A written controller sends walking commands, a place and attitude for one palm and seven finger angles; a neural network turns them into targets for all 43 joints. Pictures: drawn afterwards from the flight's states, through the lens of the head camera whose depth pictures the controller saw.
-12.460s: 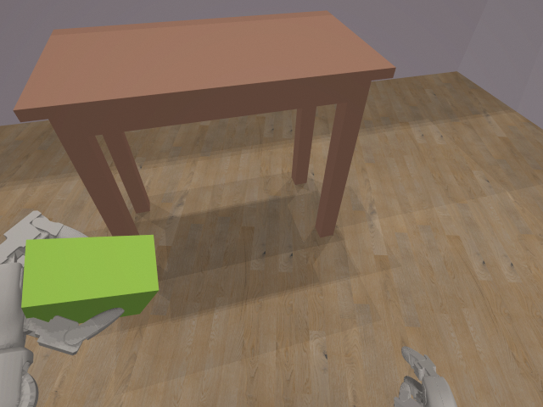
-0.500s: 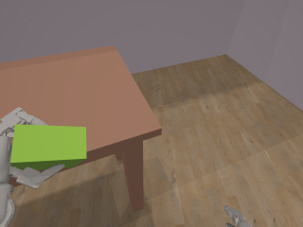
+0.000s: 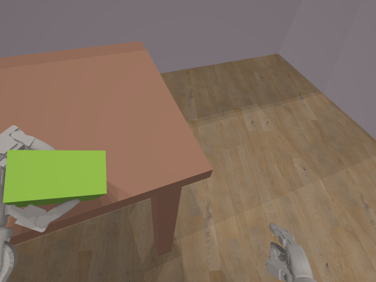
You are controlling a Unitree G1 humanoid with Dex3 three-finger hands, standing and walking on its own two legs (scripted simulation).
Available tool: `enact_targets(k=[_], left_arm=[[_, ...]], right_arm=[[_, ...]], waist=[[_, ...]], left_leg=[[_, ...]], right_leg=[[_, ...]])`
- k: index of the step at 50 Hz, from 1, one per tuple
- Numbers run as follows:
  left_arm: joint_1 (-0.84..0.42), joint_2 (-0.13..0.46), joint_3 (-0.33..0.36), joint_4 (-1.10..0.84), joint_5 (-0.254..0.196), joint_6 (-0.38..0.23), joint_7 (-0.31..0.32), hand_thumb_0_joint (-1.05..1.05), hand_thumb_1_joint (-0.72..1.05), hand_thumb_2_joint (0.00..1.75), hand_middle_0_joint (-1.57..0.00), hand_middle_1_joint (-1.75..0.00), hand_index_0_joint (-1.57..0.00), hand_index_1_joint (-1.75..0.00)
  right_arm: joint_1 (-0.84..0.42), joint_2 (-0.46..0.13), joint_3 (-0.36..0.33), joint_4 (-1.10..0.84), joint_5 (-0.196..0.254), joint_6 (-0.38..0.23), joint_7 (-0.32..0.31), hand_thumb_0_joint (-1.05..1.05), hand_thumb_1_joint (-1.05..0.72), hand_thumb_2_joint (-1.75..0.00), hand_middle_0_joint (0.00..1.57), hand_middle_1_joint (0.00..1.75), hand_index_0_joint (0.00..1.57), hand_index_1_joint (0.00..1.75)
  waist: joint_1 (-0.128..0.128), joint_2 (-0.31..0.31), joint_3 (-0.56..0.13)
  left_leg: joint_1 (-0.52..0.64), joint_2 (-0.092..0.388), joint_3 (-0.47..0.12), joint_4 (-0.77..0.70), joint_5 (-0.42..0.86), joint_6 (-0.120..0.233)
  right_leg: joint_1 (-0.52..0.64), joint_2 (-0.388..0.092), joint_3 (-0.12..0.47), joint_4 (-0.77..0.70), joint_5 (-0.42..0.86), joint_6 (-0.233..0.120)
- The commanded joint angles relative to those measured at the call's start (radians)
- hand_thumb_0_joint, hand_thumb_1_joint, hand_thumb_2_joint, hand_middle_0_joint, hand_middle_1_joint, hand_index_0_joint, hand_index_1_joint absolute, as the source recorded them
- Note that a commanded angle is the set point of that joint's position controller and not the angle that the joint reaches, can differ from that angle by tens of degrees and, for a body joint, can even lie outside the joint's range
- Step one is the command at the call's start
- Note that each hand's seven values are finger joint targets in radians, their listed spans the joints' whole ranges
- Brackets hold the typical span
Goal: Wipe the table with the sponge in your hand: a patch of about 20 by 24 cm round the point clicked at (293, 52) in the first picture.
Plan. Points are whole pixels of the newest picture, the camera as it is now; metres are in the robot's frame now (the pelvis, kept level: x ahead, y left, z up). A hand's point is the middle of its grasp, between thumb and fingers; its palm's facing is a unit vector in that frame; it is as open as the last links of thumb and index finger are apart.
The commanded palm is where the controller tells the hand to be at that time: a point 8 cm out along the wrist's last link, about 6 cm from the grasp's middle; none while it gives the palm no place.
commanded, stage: come to a stop and stand still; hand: left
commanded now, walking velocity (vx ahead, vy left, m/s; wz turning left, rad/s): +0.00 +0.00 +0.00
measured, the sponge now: (72, 179) +0.23 +0.22 +0.14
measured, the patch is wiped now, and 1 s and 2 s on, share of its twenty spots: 0.00 0.00 0.00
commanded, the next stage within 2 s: look again from close up in 1.06 s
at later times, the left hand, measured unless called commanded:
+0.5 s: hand (31, 202) +0.18 +0.25 +0.16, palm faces +0.37 -0.86 -0.36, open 10.3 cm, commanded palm +0.13 +0.28 +0.18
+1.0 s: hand (47, 207) +0.18 +0.23 +0.16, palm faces +0.37 -0.86 -0.36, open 10.3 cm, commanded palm +0.13 +0.26 +0.18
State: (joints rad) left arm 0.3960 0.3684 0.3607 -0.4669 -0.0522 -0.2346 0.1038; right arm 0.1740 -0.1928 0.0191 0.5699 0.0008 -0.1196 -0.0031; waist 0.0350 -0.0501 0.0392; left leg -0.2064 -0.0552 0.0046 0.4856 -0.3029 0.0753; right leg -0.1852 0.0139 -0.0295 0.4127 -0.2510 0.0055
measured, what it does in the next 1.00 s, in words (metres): stands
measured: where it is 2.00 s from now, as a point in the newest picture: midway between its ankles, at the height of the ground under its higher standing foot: outside the picture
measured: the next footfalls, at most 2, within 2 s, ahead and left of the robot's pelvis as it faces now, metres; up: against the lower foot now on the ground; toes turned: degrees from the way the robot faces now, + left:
none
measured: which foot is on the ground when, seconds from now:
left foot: down 0.00-1.00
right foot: down 0.00-1.00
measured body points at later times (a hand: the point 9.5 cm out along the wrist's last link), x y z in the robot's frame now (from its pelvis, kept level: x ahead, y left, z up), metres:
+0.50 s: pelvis -0.03 +0.00 +0.00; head -0.02 +0.02 +0.45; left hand +0.16 +0.29 +0.18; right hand +0.14 -0.22 -0.07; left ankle -0.03 +0.06 -0.74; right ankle -0.02 -0.13 -0.74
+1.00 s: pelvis -0.03 -0.02 +0.01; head -0.02 -0.01 +0.46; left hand +0.16 +0.27 +0.18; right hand +0.15 -0.25 -0.07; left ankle -0.03 +0.06 -0.74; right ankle -0.02 -0.13 -0.74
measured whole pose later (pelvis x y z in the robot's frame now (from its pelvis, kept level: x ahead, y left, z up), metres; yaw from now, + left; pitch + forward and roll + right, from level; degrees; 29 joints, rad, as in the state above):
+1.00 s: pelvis -0.03 -0.02 +0.01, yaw +0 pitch -1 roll -1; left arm 0.43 0.35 0.32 -0.41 -0.05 -0.20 0.09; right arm 0.21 -0.21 0.01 0.58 0.00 -0.09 -0.04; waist 0.03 0.00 0.02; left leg -0.17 -0.03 0.00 0.39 -0.21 0.05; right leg -0.14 0.03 -0.04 0.31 -0.15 -0.02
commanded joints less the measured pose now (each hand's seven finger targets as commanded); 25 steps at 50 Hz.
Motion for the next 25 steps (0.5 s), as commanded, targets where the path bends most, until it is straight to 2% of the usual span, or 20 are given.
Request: enact_targets(k=[1,4,6,13,14,17,18,21,25], left_arm=[[-0.074,0.172,0.097,-0.28,0.002,-0.06,0.019,0.0,0.1,1.3,-1.2,-1.6,-1.2,-1.6],[-0.054,0.177,0.113,-0.267,-0.002,-0.053,0.018,0.0,0.1,1.3,-1.2,-1.6,-1.2,-1.6],[-0.034,0.175,0.12,-0.25,-0.004,-0.048,0.016,0.0,0.1,1.3,-1.2,-1.6,-1.2,-1.6],[-0.039,0.15,0.092,-0.233,-0.005,-0.037,0.007,0.0,0.1,1.3,-1.2,-1.6,-1.2,-1.6],[-0.044,0.15,0.087,-0.229,-0.002,-0.036,0.007,0.0,0.1,1.3,-1.2,-1.6,-1.2,-1.6],[-0.069,0.14,0.073,-0.218,0.002,-0.035,0.008,0.0,0.1,1.3,-1.2,-1.6,-1.2,-1.6],[-0.07,0.148,0.081,-0.216,0.003,-0.036,0.01,0.0,0.1,1.3,-1.2,-1.6,-1.2,-1.6],[-0.072,0.143,0.081,-0.198,0.007,-0.039,0.011,0.0,0.1,1.3,-1.2,-1.6,-1.2,-1.6],[-0.082,0.141,0.08,-0.18,0.014,-0.046,0.013,0.0,0.1,1.3,-1.2,-1.6,-1.2,-1.6]], right_arm=[[-0.051,-0.135,-0.055,-0.154,0.001,-0.036,-0.015,0.0,-0.9,-0.9,0.2,0.3,0.2,0.3],[-0.052,-0.129,-0.05,-0.16,-0.001,-0.022,-0.019,0.0,-0.9,-0.9,0.2,0.3,0.2,0.3],[-0.052,-0.126,-0.049,-0.167,-0.001,-0.014,-0.02,0.0,-0.9,-0.9,0.2,0.3,0.2,0.3],[-0.049,-0.131,-0.049,-0.168,0.001,-0.009,-0.026,0.0,-0.9,-0.9,0.2,0.3,0.2,0.3],[-0.053,-0.134,-0.049,-0.167,0.0,-0.009,-0.028,0.0,-0.9,-0.9,0.2,0.3,0.2,0.3],[-0.053,-0.136,-0.05,-0.164,0.001,-0.012,-0.033,0.0,-0.9,-0.9,0.2,0.3,0.2,0.3],[-0.056,-0.131,-0.051,-0.164,0.002,-0.014,-0.035,0.0,-0.9,-0.9,0.2,0.3,0.2,0.3],[-0.058,-0.134,-0.051,-0.161,0.002,-0.02,-0.039,0.0,-0.9,-0.9,0.2,0.3,0.2,0.3],[-0.06,-0.134,-0.051,-0.156,0.001,-0.028,-0.045,0.0,-0.9,-0.9,0.2,0.3,0.2,0.3]], waist=[[-0.018,0.16,-0.225],[-0.019,0.175,-0.206],[-0.019,0.157,-0.205],[-0.02,0.151,-0.177],[-0.018,0.164,-0.17],[-0.016,0.149,-0.139],[-0.014,0.146,-0.146],[-0.011,0.117,-0.13],[-0.01,0.112,-0.111]], left_leg=[[0.088,0.134,-0.097,-0.04,0.659,-0.105],[0.083,0.139,-0.097,-0.058,0.662,-0.117],[0.064,0.138,-0.093,-0.058,0.635,-0.117],[0.038,0.136,-0.092,-0.111,0.531,-0.133],[0.026,0.136,-0.096,-0.125,0.492,-0.132],[-0.043,0.132,-0.11,-0.164,0.34,-0.12],[-0.035,0.132,-0.101,-0.17,0.301,-0.118],[-0.079,0.121,-0.105,-0.195,0.179,-0.099],[-0.125,0.113,-0.108,-0.223,0.036,-0.074]], right_leg=[[0.12,-0.046,0.032,0.032,0.383,-0.039],[0.112,-0.034,0.022,0.031,0.329,-0.038],[0.135,-0.035,0.021,0.015,0.345,-0.037],[0.133,-0.019,0.019,0.003,0.279,-0.027],[0.132,-0.018,0.019,-0.001,0.251,-0.025],[0.161,-0.02,0.021,-0.013,0.206,-0.021],[0.159,-0.018,0.029,-0.018,0.201,-0.02],[0.181,-0.021,0.037,-0.035,0.179,-0.017],[0.197,-0.021,0.05,-0.052,0.137,-0.015]])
